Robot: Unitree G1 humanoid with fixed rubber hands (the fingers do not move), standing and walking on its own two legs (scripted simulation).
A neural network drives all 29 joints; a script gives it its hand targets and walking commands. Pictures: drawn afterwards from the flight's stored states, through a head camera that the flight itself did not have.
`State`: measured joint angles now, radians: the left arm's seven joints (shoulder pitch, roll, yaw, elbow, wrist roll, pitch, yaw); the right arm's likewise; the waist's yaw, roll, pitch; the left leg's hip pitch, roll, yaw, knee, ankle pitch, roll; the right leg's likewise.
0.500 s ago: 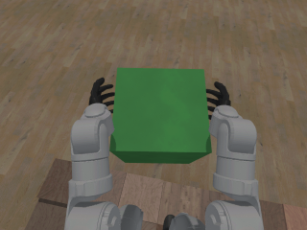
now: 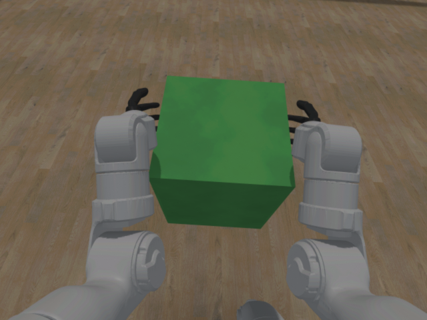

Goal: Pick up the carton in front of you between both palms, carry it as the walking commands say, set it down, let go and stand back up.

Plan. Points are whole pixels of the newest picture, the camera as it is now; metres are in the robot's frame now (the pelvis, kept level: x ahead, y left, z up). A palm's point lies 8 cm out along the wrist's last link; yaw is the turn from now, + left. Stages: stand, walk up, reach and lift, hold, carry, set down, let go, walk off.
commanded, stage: carry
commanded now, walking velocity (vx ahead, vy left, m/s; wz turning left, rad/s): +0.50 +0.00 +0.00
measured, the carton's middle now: (219, 161) +0.39 -0.02 +0.05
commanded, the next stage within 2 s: none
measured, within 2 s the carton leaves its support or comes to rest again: neither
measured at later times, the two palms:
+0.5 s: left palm (154, 84) +0.67 +0.14 +0.03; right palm (255, 84) +0.69 -0.14 +0.02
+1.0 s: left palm (170, 12) +1.04 +0.12 +0.06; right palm (251, 20) +1.00 -0.17 +0.06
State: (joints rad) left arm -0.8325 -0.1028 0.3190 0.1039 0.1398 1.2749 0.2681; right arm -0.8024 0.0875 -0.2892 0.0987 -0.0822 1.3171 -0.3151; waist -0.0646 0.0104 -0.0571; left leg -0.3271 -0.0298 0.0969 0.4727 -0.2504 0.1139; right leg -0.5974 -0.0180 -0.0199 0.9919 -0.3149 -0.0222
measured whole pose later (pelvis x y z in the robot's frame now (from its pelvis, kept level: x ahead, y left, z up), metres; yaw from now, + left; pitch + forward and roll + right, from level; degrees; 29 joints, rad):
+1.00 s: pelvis +0.68 +0.00 -0.04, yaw -1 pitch +6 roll -1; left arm -0.52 -0.18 0.28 -0.06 0.16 1.11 0.22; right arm -0.53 0.16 -0.20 -0.02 -0.08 1.14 -0.32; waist -0.09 0.02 -0.06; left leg -0.30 -0.02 0.15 0.42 -0.23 0.10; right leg -0.56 -0.02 -0.02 1.00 -0.39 -0.02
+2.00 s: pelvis +1.28 -0.01 -0.05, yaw +1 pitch +5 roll +0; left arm -0.23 -0.15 0.08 -0.29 0.15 1.24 0.20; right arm -0.23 0.15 -0.06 -0.29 -0.11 1.27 -0.23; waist -0.01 0.01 -0.15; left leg -0.18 0.07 0.18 0.49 -0.34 -0.03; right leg -0.24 -0.04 -0.17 0.47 -0.30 -0.01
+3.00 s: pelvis +1.47 +0.04 -0.05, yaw +0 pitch +4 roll +0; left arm -0.25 -0.15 0.21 0.23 0.26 0.65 0.04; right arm -0.25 0.15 -0.17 0.23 -0.25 0.67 -0.06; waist 0.00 0.01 -0.11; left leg -0.25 0.00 0.12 0.54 -0.36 0.04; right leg -0.25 -0.06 -0.14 0.55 -0.36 0.01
